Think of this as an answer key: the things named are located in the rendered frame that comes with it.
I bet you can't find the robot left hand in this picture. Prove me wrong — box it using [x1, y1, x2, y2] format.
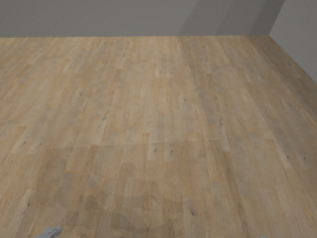
[36, 226, 62, 238]

